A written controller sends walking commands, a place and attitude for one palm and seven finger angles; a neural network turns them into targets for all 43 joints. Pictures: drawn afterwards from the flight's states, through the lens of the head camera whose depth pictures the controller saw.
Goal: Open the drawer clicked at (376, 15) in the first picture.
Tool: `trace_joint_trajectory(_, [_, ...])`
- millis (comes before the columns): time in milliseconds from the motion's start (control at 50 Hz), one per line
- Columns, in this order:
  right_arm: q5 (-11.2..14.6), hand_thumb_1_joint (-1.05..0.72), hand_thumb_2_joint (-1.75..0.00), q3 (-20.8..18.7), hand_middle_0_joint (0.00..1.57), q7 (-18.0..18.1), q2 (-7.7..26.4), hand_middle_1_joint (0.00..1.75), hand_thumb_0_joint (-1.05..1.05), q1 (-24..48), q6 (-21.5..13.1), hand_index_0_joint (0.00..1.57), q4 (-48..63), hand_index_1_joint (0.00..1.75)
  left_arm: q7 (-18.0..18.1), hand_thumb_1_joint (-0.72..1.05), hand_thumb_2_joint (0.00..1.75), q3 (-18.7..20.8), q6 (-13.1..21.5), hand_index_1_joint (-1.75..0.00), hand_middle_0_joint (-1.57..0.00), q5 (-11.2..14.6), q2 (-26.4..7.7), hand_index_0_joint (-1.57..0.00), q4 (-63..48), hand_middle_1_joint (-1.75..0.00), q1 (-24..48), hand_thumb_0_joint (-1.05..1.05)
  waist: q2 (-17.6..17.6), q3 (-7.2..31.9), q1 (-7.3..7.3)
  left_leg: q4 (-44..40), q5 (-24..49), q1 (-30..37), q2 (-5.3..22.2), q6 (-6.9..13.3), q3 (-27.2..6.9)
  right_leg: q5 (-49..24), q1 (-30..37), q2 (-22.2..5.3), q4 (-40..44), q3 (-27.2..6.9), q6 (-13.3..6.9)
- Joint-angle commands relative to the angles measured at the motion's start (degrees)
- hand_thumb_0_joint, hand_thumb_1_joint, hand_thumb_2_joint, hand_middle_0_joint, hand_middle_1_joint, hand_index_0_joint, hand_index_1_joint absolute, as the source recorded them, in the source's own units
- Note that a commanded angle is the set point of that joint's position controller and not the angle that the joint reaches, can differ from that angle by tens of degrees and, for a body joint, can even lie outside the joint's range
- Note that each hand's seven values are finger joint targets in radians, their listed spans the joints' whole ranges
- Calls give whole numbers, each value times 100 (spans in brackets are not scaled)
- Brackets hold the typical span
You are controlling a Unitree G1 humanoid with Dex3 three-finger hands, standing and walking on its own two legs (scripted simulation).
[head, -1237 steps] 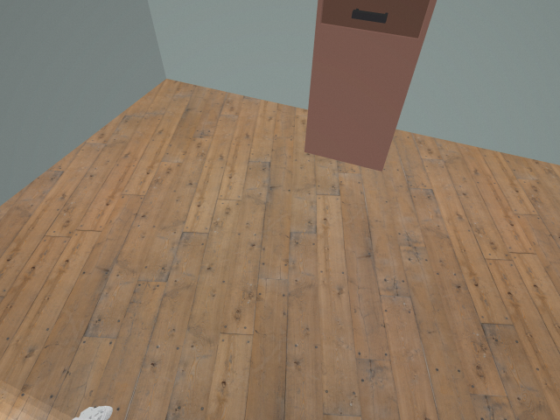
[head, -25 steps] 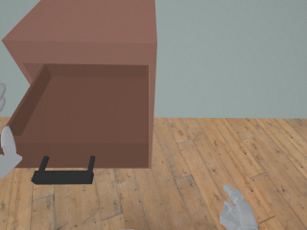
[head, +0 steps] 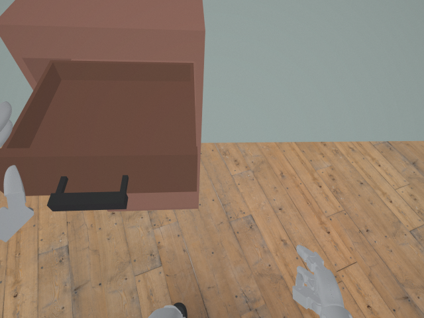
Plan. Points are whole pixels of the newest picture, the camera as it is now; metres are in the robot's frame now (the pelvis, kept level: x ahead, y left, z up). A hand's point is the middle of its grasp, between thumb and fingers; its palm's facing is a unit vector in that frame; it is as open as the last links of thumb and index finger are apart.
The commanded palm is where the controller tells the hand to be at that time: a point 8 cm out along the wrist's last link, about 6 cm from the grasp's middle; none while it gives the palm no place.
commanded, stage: step back with the hand held close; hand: left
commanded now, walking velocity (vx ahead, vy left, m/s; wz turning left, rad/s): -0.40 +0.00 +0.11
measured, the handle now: (92, 191) +0.33 +0.26 +0.02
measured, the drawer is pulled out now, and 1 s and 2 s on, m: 0.30 0.30 0.30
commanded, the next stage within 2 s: stop stepping back and stand still in 0.02 s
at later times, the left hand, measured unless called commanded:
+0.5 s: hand out of the picture +0.05 +0.22 +0.20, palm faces +0.46 -0.77 -0.43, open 7.4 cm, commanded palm -0.01 +0.26 +0.21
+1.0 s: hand out of the picture +0.03 +0.23 +0.16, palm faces +0.44 -0.76 -0.49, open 7.4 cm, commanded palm none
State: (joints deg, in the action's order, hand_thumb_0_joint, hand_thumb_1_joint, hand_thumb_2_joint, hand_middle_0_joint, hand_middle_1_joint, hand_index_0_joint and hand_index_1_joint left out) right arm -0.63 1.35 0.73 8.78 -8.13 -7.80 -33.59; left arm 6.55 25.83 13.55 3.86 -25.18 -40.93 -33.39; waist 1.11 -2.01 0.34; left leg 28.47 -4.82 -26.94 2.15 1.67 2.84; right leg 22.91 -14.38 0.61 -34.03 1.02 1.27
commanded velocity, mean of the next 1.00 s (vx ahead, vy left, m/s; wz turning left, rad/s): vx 0.11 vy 0.01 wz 0.01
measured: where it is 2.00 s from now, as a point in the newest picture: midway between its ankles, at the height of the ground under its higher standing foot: outside the picture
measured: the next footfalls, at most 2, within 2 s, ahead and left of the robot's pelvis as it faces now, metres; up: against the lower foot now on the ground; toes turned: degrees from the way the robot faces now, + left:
right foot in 0.02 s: -0.09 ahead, -0.13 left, +0.00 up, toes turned +1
left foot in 0.30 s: -0.08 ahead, +0.10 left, +0.00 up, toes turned +9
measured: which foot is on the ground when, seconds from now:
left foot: down 0.00-0.08, up 0.10-0.28, down 0.30-1.00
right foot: up 0.00-0.00, down 0.02-1.00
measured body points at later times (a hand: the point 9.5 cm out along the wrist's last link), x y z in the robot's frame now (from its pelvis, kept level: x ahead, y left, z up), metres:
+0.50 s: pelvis -0.12 -0.02 +0.01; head -0.13 -0.01 +0.46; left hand +0.02 +0.26 +0.22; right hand +0.06 -0.25 -0.06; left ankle -0.10 +0.10 -0.73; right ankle -0.07 -0.13 -0.73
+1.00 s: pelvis -0.15 -0.03 -0.01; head -0.15 -0.03 +0.44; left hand +0.00 +0.26 +0.19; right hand +0.02 -0.24 -0.10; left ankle -0.11 +0.09 -0.73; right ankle -0.13 -0.13 -0.74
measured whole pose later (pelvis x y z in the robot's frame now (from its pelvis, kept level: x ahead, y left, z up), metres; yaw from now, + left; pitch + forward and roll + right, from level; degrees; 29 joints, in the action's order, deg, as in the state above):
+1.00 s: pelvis -0.15 -0.03 -0.01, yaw +5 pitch +0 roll +0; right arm 0.1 0.1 0.6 10.4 -15.1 -7.3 -38.6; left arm 6.7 19.9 12.0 -1.1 -22.6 -27.6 -30.1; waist -0.5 1.8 0.1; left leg 37.1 -16.8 -21.5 1.2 0.4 0.9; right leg 15.0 -16.5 -0.3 -33.2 4.7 -1.6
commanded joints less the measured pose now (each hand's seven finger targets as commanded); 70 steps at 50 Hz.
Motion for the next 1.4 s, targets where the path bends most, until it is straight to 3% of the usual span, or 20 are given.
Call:
trace_joint_trajectory(0, [103,-90,-90,-380,20,72,1092,30,0,407,-228,20,832,30,-39,90,90,909,480,-30,-20,185,-995,-20,-1239,-30,-335,0,-1331,1437,115,-707,404,1263,1019,268,-1088,-734,514,88,1111,282,-75])
trace_joint_trajectory(60, [318,-90,-90,-529,20,78,980,30,0,265,-66,20,925,30,-97,90,90,895,445,-30,-20,259,-1047,-20,-892,-30,-634,0,868,1328,-47,1323,-1260,1461,-81,-293,-133,-1520,-573,-1200,1904,-618,-532])
trace_joint_trajectory(100, [291,-90,-90,-531,20,151,840,30,0,548,54,20,821,30,44,90,90,959,384,-30,-20,172,-1052,-20,-739,-30,-485,0,850,943,-34,3353,-2183,347,-294,-326,-527,-2473,-886,-2175,1799,-1347,-1154])
trace_joint_trajectory(220, [191,-90,-90,-350,20,351,889,30,0,212,130,20,898,30,364,90,90,496,34,-30,-20,-96,-665,-20,-334,-30,-57,0,574,593,-224,179,-1484,908,-131,-58,-262,-2073,86,-1485,1264,-835,-609])
trace_joint_trajectory(340, [201,-90,-90,-380,20,261,1007,30,0,151,-57,20,985,30,354,90,90,473,123,-30,-20,-115,-822,-20,-1219,-30,-98,0,-1289,738,-81,-836,-12,1071,609,214,-991,-1329,547,-400,499,-16,-65])
trace_joint_trajectory(460, [181,-90,-90,-386,20,279,1052,30,0,180,-72,20,890,30,422,90,90,333,55,-30,-20,-218,-634,-20,-625,-30,297,0,-698,35,-142,-1223,-3656,-239,455,283,-976,570,547,-125,796,-84,-148])
trace_joint_trajectory(540, [134,-90,-90,-408,20,270,1003,30,0,131,-8,20,801,30,385,90,90,368,24,-30,-20,-194,-691,-20,-408,-30,378,0,-175,136,-159,-152,-2837,88,65,231,-649,888,161,-372,1291,-779,-441])
trace_joint_trajectory(600, [125,-90,-90,-398,20,239,925,30,0,63,70,20,700,30,337,90,90,233,63,-30,-20,-180,-609,-20,-368,-30,517,0,848,208,-196,1838,-1964,363,-344,54,-128,1956,-467,-1516,2317,-2283,-985])
trace_joint_trajectory(680, [103,-90,-90,-294,20,294,911,30,0,45,133,20,657,30,350,90,90,147,34,-30,-20,-199,-550,-20,-330,-30,640,0,244,32,-285,318,-2266,1651,-110,164,-285,2226,-1800,-1079,1623,-1045,-718])
trace_joint_trajectory(740, [81,-90,-90,-354,20,305,963,30,0,88,6,20,793,30,387,90,90,488,146,-30,-20,-235,-902,-20,-1037,-30,965,0,-2013,196,-281,-2075,-4214,934,1657,979,-3191,690,-1552,250,-2463,136,-83])
trace_joint_trajectory(760, [71,-90,-90,-347,20,257,833,30,0,56,-70,20,796,30,367,90,90,542,132,-30,-20,-289,-834,-20,-772,-30,753,0,-1510,13,-254,-2162,-4118,543,1662,1166,-3229,369,-1635,101,-3177,-254,-118])
trace_joint_trajectory(880, [100,-90,-90,-282,20,204,913,30,0,124,-139,20,678,30,337,90,90,223,84,-30,-20,-233,-533,-20,-614,-30,193,0,-1299,228,-52,-1287,-2913,-87,802,454,-1014,87,604,47,149,554,-128])
trace_joint_trajectory(920, [92,-90,-90,-325,20,221,933,30,0,131,-65,20,699,30,303,90,90,245,81,-30,-20,-270,-622,-20,-551,-30,310,0,-348,211,-101,-161,-2327,-261,230,139,-537,-210,1053,-298,1442,-149,-336])
trace_joint_trajectory(940, [88,-90,-90,-614,20,-104,1261,30,0,117,-325,20,-653,30,-463,90,90,-2019,-808,-30,-20,-699,571,-20,4366,-30,295,0,527,583,-288,1517,-1513,-191,134,-107,-226,-2483,536,-1684,1069,-936,-679])
trace_joint_trajectory(960, [57,-90,-90,-515,20,-163,793,30,0,-654,69,20,-554,30,-593,90,90,-1767,-1240,-30,-20,-773,515,-20,4507,-30,388,0,650,885,-350,1520,-1818,239,109,-230,-179,-3430,165,-1933,600,-1022,-890])
trace_joint_trajectory(1000, [7,-90,-90,-469,20,-122,841,30,0,-734,517,20,-603,30,-563,90,90,-1925,-1376,-30,-20,-656,706,-20,4831,-30,941,0,1420,376,-219,1756,-2123,364,-66,-185,-210,-948,-688,-1499,962,-725,-916])
trace_joint_trajectory(1040, [-99,-90,-90,-463,20,-143,900,30,0,-529,696,20,-548,30,-534,90,90,-1947,-1410,-30,-20,-664,582,-20,5556,-30,1226,0,1781,-82,-138,1781,-2186,53,-151,-113,-145,-1613,-483,-1482,951,-719,-991])
trace_joint_trajectory(1080, [-132,-90,-90,-452,20,-133,860,30,0,-586,768,20,-677,30,-534,90,90,-2044,-1433,-30,-20,-623,513,-20,6294,-30,1462,0,1274,-103,-185,881,-1430,631,-148,-57,-206,-2494,-334,-1334,612,-548,-813])
trace_joint_trajectory(1160, [-128,-90,-90,-347,20,-42,1070,30,0,-675,737,20,-1263,30,-560,90,90,-2196,-1517,-30,-20,-529,714,-20,7759,-30,1719,0,-1183,-120,-113,-480,-393,937,649,281,-1242,-275,-325,-392,304,89,-246])
trace_joint_trajectory(1380, [10,-90,-90,-276,20,145,551,30,0,-1289,792,20,-2373,30,-511,90,90,-2382,-1353,-30,-20,-447,1018,-20,9945,-30,1259,0,-388,170,-101,-587,-71,1682,417,41,-474,-1553,470,-663,1443,-97,-396])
